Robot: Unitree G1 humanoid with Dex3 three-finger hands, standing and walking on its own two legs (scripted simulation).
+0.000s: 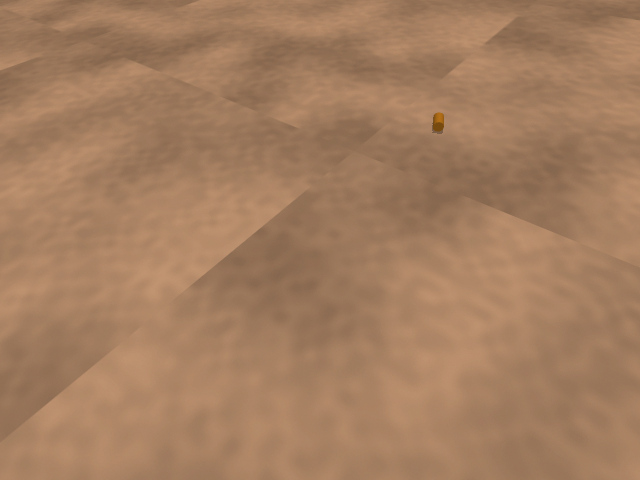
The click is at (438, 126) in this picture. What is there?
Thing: lying can
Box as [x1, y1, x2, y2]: [433, 112, 443, 131]
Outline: 439,112 436,113 433,117 433,128 437,131 441,130 443,127 443,115
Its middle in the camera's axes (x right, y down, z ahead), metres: +0.70 -0.67 +2.26
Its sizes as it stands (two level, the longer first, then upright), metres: 0.109 0.060 0.060
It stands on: the floor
